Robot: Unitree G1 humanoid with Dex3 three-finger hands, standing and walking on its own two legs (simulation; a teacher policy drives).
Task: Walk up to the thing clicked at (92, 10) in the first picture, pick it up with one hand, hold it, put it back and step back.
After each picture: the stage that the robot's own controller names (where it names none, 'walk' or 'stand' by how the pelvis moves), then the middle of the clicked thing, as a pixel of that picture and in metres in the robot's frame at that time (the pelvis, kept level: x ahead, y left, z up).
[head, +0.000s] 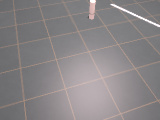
stand; (92, 9) +1.90 -0.08 -0.65
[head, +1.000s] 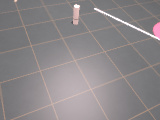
walk; (76, 15) +1.77 +0.01 -0.65
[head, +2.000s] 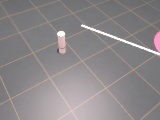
walk; (61, 43) +1.18 +0.16 -0.64
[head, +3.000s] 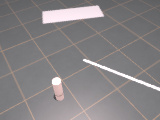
walk; (58, 89) +0.71 +0.22 -0.63
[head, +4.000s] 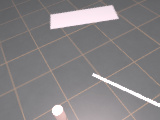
walk; (61, 116) +0.44 +0.25 -0.63
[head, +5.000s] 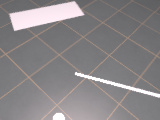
walk; out of the picture +0.37 +0.10 -0.65
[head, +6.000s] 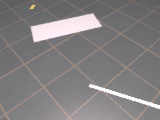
stand; out of the picture +0.32 +0.14 -0.63
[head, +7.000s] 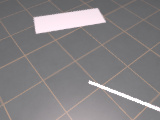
stand; out of the picture +0.32 +0.13 -0.64
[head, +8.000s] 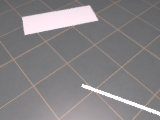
stand; out of the picture +0.23 +0.16 -0.63
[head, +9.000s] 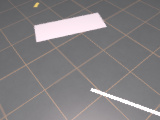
stand; out of the picture +0.26 +0.15 -0.64
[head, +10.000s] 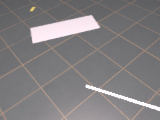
walk; out of the picture +0.33 +0.20 -0.63
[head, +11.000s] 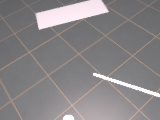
stand; out of the picture +0.33 +0.16 -0.63
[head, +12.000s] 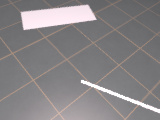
walk; out of the picture +0.28 +0.10 -0.63
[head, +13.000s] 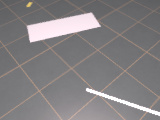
stand; out of the picture +0.25 +0.15 -0.64
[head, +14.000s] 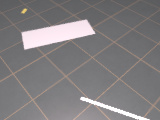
stand; out of the picture +0.21 +0.17 -0.66
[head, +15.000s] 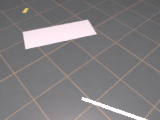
stand; out of the picture +0.21 +0.16 -0.66
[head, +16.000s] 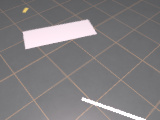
stand; out of the picture +0.20 +0.16 -0.66
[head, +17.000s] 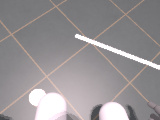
go down; (43, 102) +0.28 +0.19 -0.39
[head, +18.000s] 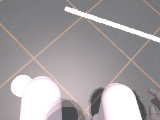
go down; (31, 90) +0.29 +0.22 -0.26
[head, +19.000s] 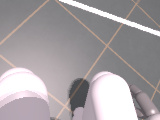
close in; out of the picture +0.27 +0.25 -0.18
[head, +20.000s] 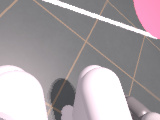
close; out of the picture +0.26 +0.25 -0.14
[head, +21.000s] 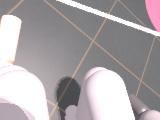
lift; (5, 50) +0.42 +0.22 -0.24
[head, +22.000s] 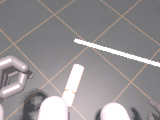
lift; (72, 85) +0.43 +0.08 -0.49
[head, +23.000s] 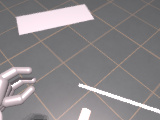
hold; out of the picture +0.36 +0.01 -0.69
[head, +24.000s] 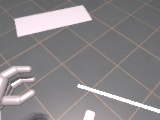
stand; out of the picture +0.35 -0.02 -0.69
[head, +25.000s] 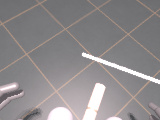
hold; (94, 103) +0.38 -0.05 -0.55
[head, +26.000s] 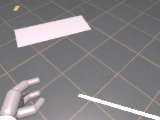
crouch; out of the picture +0.31 -0.10 -0.69
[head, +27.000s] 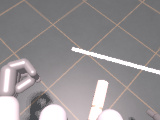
crouch; (98, 100) +0.37 -0.10 -0.52
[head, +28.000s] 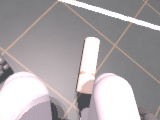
lower; (88, 65) +0.42 -0.07 -0.27
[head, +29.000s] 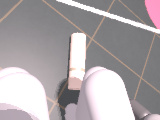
lower; (77, 61) +0.43 -0.08 -0.25
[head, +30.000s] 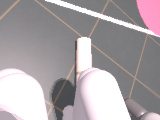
lower; (83, 64) +0.43 -0.13 -0.25
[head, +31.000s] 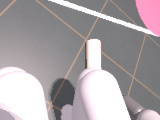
lower; (93, 65) +0.43 -0.19 -0.25
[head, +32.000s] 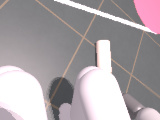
lower; (104, 65) +0.43 -0.26 -0.25
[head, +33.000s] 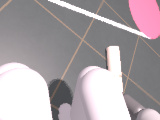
withdraw; (114, 69) +0.45 -0.35 -0.24
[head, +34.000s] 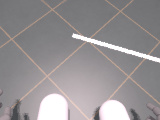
walk; out of the picture +0.29 -0.52 -0.49
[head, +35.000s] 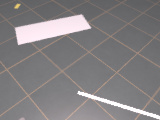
stand; out of the picture +0.14 -0.66 -0.68
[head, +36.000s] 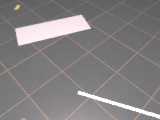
stand; out of the picture +0.12 -0.77 -0.69
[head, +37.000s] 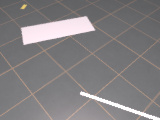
stand; out of the picture +0.07 -0.90 -0.72
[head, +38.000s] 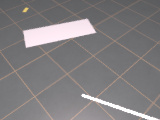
stand; out of the picture +0.03 -1.03 -0.75
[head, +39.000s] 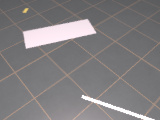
stand; out of the picture -0.04 -1.14 -0.75
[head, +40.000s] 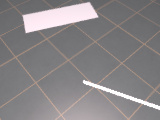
walk; out of the picture -0.07 -1.25 -0.74
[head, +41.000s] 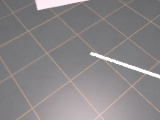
walk; out of the picture +0.08 -1.38 -0.72
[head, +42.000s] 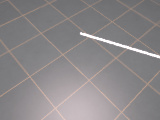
walk; out of the picture +0.48 -1.47 -0.73
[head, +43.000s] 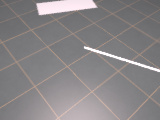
stand; out of the picture +0.42 -1.60 -0.74
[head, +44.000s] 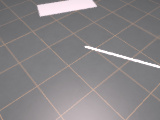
stand; out of the picture +0.39 -1.69 -0.75
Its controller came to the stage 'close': yes
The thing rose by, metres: 0.00
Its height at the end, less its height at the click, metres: -0.09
